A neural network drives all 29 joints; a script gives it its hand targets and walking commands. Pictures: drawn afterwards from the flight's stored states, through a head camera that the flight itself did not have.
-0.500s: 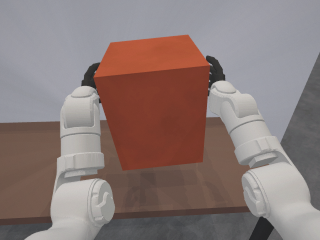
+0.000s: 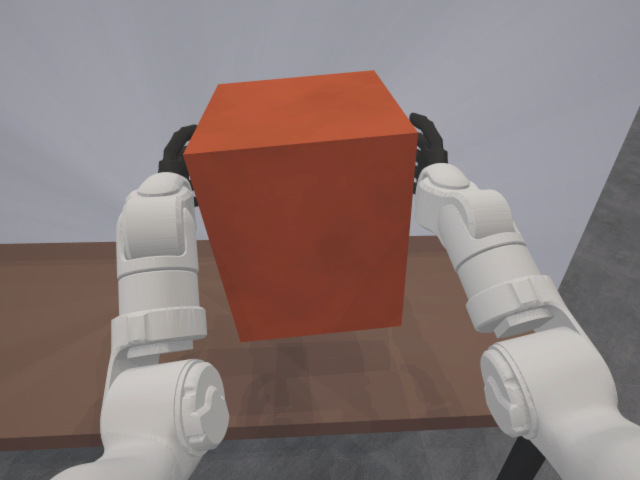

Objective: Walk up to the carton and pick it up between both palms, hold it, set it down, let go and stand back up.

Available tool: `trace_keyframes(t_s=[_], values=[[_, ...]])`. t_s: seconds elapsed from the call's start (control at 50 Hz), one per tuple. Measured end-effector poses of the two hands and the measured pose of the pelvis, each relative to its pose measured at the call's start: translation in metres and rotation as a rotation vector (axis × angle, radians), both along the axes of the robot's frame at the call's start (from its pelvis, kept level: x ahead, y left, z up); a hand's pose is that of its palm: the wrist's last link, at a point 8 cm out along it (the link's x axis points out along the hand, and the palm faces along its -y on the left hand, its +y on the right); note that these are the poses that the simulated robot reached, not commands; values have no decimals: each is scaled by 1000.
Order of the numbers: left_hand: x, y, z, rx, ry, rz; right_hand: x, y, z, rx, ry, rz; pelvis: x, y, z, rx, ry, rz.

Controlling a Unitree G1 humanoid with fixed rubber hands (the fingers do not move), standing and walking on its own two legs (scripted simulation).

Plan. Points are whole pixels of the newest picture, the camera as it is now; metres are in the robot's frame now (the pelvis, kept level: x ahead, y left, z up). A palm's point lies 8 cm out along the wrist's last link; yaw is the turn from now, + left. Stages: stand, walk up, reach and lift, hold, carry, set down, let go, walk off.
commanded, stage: hold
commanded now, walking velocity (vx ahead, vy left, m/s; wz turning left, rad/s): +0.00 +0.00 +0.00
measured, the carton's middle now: (308, 203) +0.39 +0.00 +0.25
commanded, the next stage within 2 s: none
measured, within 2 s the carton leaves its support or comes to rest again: neither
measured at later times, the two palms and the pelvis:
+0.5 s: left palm (173, 187) +0.36 +0.15 +0.29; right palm (429, 173) +0.36 -0.14 +0.30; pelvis +0.00 +0.00 +0.00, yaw +0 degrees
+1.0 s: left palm (174, 186) +0.36 +0.15 +0.29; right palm (430, 176) +0.36 -0.14 +0.30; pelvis -0.01 +0.00 +0.00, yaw +0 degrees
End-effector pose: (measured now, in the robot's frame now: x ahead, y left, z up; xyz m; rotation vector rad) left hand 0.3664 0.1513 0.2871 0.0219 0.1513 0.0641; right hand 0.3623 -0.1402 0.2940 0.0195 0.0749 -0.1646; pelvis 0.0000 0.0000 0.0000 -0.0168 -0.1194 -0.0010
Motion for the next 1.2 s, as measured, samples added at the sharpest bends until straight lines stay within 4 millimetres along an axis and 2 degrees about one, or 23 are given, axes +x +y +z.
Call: trace_keyframes(t_s=[0.28, 0.46, 0.68, 0.88, 1.2], values=[[0, -1, -10, 2, 20, -10, -2, -1, -10, -4, 23, -9, 0, 4, 0, 0, -2, -12], [-3, 2, 5, -2, -24, 11, -2, 2, 5, 10, -19, 6, -2, 3, 0, -2, -7, -3], [-4, -1, -6, 5, 8, -5, -5, -1, -3, -6, 15, -3, -4, 3, 0, -4, -7, -10], [-9, 2, 5, 1, -13, 8, -8, 3, 3, 9, -4, 3, -7, 2, 0, -1, -8, -3], [-3, -7, 1, 9, -9, -6, -6, -7, 0, 1, 3, -5, -4, 0, 0, -1, -3, -8]])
